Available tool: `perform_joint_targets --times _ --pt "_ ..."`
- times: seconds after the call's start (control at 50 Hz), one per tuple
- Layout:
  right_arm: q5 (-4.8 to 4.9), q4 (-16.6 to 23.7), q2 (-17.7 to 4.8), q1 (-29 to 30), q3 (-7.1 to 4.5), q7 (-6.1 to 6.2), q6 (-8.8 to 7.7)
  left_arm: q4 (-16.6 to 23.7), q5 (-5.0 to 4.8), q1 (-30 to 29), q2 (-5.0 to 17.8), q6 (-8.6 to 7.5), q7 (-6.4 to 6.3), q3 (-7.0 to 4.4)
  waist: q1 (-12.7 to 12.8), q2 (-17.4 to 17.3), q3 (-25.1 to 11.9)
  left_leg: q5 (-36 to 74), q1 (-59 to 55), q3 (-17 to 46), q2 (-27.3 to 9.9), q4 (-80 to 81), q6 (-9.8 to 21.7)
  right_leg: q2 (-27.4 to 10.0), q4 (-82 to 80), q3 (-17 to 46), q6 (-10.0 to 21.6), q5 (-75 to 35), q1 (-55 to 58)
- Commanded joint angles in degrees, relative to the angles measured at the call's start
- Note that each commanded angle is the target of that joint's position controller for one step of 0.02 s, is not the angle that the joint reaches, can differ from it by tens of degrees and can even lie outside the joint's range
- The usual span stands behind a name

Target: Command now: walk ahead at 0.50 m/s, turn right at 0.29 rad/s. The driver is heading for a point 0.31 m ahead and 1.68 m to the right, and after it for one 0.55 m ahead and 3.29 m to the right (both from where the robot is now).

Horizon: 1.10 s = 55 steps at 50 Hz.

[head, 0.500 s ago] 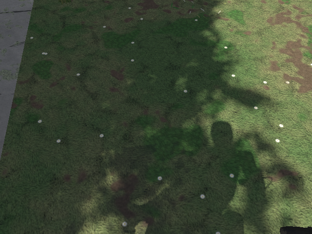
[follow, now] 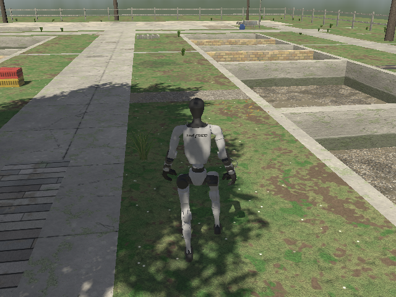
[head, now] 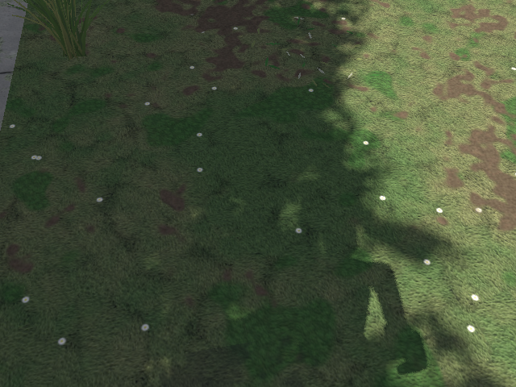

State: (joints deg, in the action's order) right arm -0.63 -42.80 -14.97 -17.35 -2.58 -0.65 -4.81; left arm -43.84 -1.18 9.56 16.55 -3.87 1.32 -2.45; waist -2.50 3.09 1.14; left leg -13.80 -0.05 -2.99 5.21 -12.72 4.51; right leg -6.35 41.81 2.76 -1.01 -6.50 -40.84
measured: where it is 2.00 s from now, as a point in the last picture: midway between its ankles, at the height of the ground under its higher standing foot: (424, 241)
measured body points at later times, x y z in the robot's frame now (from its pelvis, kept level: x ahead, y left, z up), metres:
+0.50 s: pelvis +0.30 -0.06 +0.00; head +0.33 -0.08 +0.45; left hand +0.45 +0.20 -0.10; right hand +0.43 -0.36 -0.09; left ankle +0.51 +0.08 -0.69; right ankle +0.24 -0.13 -0.74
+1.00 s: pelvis +0.56 -0.11 +0.00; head +0.59 -0.12 +0.45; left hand +0.87 -0.01 -0.08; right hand +0.42 -0.36 -0.12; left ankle +0.55 +0.03 -0.74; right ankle +0.60 -0.32 -0.68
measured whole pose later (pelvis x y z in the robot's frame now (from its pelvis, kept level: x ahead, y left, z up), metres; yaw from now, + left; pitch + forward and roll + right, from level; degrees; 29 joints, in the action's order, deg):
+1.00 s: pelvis +0.56 -0.11 +0.00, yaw -35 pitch +1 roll +2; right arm -0.3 -47.3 -16.3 -19.9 -3.7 0.2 -4.8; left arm -35.5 -1.2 8.3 17.2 -0.9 1.5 -3.8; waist -5.1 2.7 1.7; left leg -15.3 1.1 -9.0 0.4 -15.2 0.7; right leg -5.2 48.3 2.8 -0.5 2.8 -40.2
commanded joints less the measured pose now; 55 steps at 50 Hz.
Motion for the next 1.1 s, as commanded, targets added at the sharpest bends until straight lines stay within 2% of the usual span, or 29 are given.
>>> perform_joint_targets --times 0.02,0.1,0.14,0.16,0.18,0.2,0.22,0.24,0.26,0.28,0.3,0.34,0.38,0.46,0.54,0.58,0.62,0.64,0.66,0.68,0.7,0.72,0.74,0.8,0.88,0.98,1.04,1.06,1.1 --pt "0.35 1.21 -9.49 -1.2 -2.67 0.47 -0.49 5.96 -0.26 -7.75 2.74 -1.08 1.13 -0.29 -2.48 -5.05 3.8 18.81 0.9 2.07 -17.21 4.56 6.08 1.29 -5.56 -0.64 1.34 -2.5 0.23" --pt "0.9 -0.12 -10.57 -1.56 -3.15 1.17 1.22 8.53 0.14 -9.13 2.96 -1.18 2.88 -0.35 -1.71 -5.74 2.97 34.7 -7.74 0.26 -19.71 -2.39 4.58 3.67 -8.58 -3.83 4.32 8.06 -0.86" --pt "0.93 0.41 -12.35 -0.33 -3.58 2.0 2.15 8.38 0.39 -3.97 5.33 -0.71 2.9 -1.54 1.63 -8.39 -2.08 56.03 -8.7 -1.57 -19.06 -12.0 2.93 7.77 -7.68 -7.73 6.6 14.52 8.0" --pt "0.95 0.7 -12.57 0.54 -3.51 2.44 2.66 7.0 0.41 3.34 7.74 -0.55 2.55 -2.88 5.87 -8.14 -6.27 60.78 -5.97 -3.35 -17.6 -22.21 1.52 10.09 -9.39 -8.61 8.33 13.75 18.23" --pt "0.7 1.44 -11.8 0.55 -2.99 2.93 2.48 5.45 0.29 12.42 11.36 -0.28 1.73 -4.5 10.47 -5.22 -11.52 50.64 4.93 -4.34 -15.61 -37.03 -0.73 7.1 -11.08 -1.98 11.31 9.84 34.97" --pt "-0.89 4.1 -4.5 -6.2 -0.57 1.96 0.91 5.44 0.22 16.12 17.71 -0.34 1.09 -5.93 6.49 9.34 -19.26 5.39 31.08 -2.99 -4.81 -60.52 -5.1 -8.68 -12.0 27.9 22.62 14.09 59.04" --pt "-0.39 3.77 -6.43 -3.69 -0.3 0.78 -1.31 5.75 -0.17 17.8 13.69 -0.49 0.99 -4.81 8.95 7.53 -26.41 -18.81 41.14 8.43 -0.19 -68.64 -5.09 -12.95 -21.26 46.27 26.22 19.48 66.74" --pt "2.18 5.52 -9.69 2.08 -1.24 -0.18 -2.68 5.7 0.3 15.79 10.88 -0.37 0.67 -3.97 10.02 4.04 -18.5 -14.74 46.54 10.86 -4.29 -69.24 -3.93 -11.06 -22.82 37.19 22.24 21.25 62.13" --pt "2.34 6.64 -9.25 5.2 -0.82 -0.27 -3.42 6.43 0.21 12.0 9.69 -0.27 0.44 -3.64 8.37 -0.71 -11.86 -10.04 46.33 9.76 -6.97 -64.44 -3.31 -8.72 -23.46 29.81 19.98 18.47 53.02" --pt "1.07 6.69 -8.97 6.45 -0.99 0.09 -3.51 7.29 0.18 8.25 8.48 -0.05 0.34 -3.2 5.89 -4.19 -6.85 -7.59 43.96 8.73 -8.87 -58.69 -3.7 -6.48 -24.44 24.53 18.55 12.63 43.95" --pt "0.22 6.67 -9.4 5.84 -1.47 0.37 -2.95 8.23 0.71 5.94 7.08 0.01 0.16 -2.62 3.75 -3.46 -4.67 -5.79 39.84 8.57 -10.3 -55.21 -4.32 -4.64 -26.0 20.9 18.07 7.47 37.4" --pt "-0.3 6.35 -8.24 3.4 -1.4 0.6 -1.59 8.91 0.9 3.87 7.13 0.01 -0.2 -2.64 1.46 -0.84 -3.64 -4.42 35.8 7.47 -10.7 -51.14 -6.26 -2.63 -28.04 17.82 18.58 2.17 30.44" --pt "-0.49 6.53 -6.87 4.13 -0.92 1.02 -0.72 8.48 0.72 4.1 8.39 -0.15 -0.82 -2.99 1.18 -0.4 -2.74 -1.26 34.34 6.03 -10.23 -44.95 -8.21 -1.03 -28.66 13.86 18.3 -1.13 25.63" --pt "-0.17 8.32 -4.54 13.24 0.16 0.82 -0.96 7.02 -0.08 6.92 9.64 0.59 -1.86 -3.47 4.95 1.48 -1.97 14.76 29.4 5.22 -7.05 -26.35 -9.41 2.79 -27.26 10.35 14.47 5.84 22.5" --pt "1.05 9.33 -6.87 17.16 -0.71 -0.07 -1.89 5.7 -0.55 10.23 9.63 1.4 -2.17 -3.6 6.34 2.63 -2.48 16.51 26.52 7.53 -5.23 -17.67 -8.51 0.37 -23.24 16.9 12.88 13.27 27.62" --pt "1.26 9.1 -8.46 15.61 -1.58 -0.3 -2.38 5.76 -0.31 9.74 9.44 1.61 -2.29 -3.67 4.86 3.89 -2.46 12.37 24.3 8.36 -5.4 -16.07 -6.77 -1.11 -19.88 20.66 11.74 14.47 30.22" --pt "0.95 7.3 -9.95 8.31 -2.79 0.04 -2.87 6.33 0.06 8.64 7.29 1.74 -2.17 -3.09 0.72 4.14 -4.86 10.34 13.75 7.32 -6.03 -13.01 -3.89 1.42 -12.98 20.32 9.32 13.08 28.96" --pt "-0.09 6.77 -12.61 1.08 -3.67 0.53 -3.13 7.15 0.6 8.83 3.75 1.5 -1.87 -1.82 -2.51 -0.7 -11.27 6.46 1.26 14.56 -14.03 -13.23 -0.41 4.81 0.61 16.16 7.21 17.18 24.09" --pt "-1.07 5.26 -17.83 -4.63 -4.94 0.62 -2.4 8.92 -0.38 16.19 -0.1 0.9 -1.83 -0.57 -0.19 -18.01 -18.57 -5.16 -17.42 39.26 -27.21 -8.79 8.79 13.17 20.01 7.48 3.23 37.18 5.37" --pt "0.36 4.76 -14.46 -5.49 -4.49 0.15 -2.02 8.33 -1.17 16.82 4.83 0.71 -1.94 -1.2 -0.9 -19.69 -17.28 -19.93 -17.63 51.01 -30.18 -4.73 10.41 9.13 29.9 7.4 2.28 39.93 -4.08" --pt "0.65 5.51 -10.42 -2.93 -3.41 0.35 -1.79 8.25 -1.0 11.59 8.79 1.02 -1.98 -2.34 -2.48 -12.96 -9.98 -20.97 -11.52 42.74 -27.49 -3.73 7.85 6.79 33.26 7.49 1.9 34.43 -6.19" --pt "0.3 5.7 -8.95 -0.32 -2.83 0.49 -1.39 8.94 -0.3 7.77 8.96 1.36 -2.06 -2.57 -2.13 -8.98 -5.74 -13.26 -5.22 33.89 -24.86 -3.7 5.87 4.95 32.96 5.5 1.57 30.09 -5.07" --pt "0.07 5.36 -7.58 1.59 -2.33 0.54 -1.15 9.64 0.25 5.64 8.29 1.4 -1.91 -2.69 -1.31 -8.04 -2.6 -5.8 -0.04 27.61 -22.33 -2.64 5.25 3.5 30.52 5.3 1.38 27.02 -3.86" --pt "0.07 4.06 -6.03 2.94 -1.91 0.73 -1.52 10.0 -0.5 6.11 5.28 2.19 -1.13 -2.58 0.81 -10.74 -0.82 4.06 6.05 16.61 -19.04 0.94 4.78 1.11 26.45 3.53 1.08 23.49 0.59" --pt "0.11 1.71 -8.67 2.17 -2.87 0.78 -1.78 11.53 0.02 2.51 3.29 2.77 -0.92 -1.99 0.8 -7.93 0.27 13.15 5.06 9.55 -20.45 3.22 6.45 0.17 19.03 3.1 -0.13 17.91 -2.67" --pt "0.51 -0.49 -10.55 1.33 -3.15 1.19 -0.85 12.9 -0.05 -4.98 1.79 1.95 0.71 -1.27 -1.67 -6.78 1.87 17.67 2.99 -0.05 -19.09 3.22 4.44 0.89 3.58 -0.86 0.68 5.54 0.42" --pt "1.25 -2.09 -11.93 -0.81 -3.5 1.19 -0.08 14.57 -0.32 -9.22 1.6 1.82 1.78 -1.13 -2.78 -6.53 3.47 19.56 -0.59 -2.66 -20.4 2.45 3.59 1.66 -2.23 -3.34 2.23 6.49 1.56" --pt "1.56 -2.46 -12.41 -1.1 -3.67 1.16 0.26 15.1 -0.36 -9.93 1.95 1.84 2.08 -1.26 -2.58 -6.68 3.76 22.44 -2.16 -3.46 -20.97 1.46 3.17 2.11 -3.57 -4.12 3.06 8.31 2.05" --pt "2.1 -2.67 -13.96 -0.72 -4.16 1.37 0.92 15.55 -0.05 -8.69 3.55 2.04 2.37 -2.08 -0.56 -8.04 2.07 39.1 -4.53 -5.78 -21.27 -4.1 2.05 4.92 -5.24 -6.94 5.38 13.94 6.95"
Keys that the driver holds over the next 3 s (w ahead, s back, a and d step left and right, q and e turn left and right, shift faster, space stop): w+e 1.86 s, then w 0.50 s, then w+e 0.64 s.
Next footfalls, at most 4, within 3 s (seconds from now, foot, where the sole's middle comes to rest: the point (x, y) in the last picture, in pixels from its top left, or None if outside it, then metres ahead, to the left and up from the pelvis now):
0.18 right None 0.28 -0.14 -0.78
0.64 left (248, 351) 0.59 0.01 -0.78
1.16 right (380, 310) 0.69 -0.37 -0.78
1.64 left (379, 215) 1.03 -0.43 -0.78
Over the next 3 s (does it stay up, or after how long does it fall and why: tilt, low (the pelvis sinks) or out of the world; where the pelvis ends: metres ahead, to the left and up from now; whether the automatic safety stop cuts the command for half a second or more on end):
stays up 1.09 -1.03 0.00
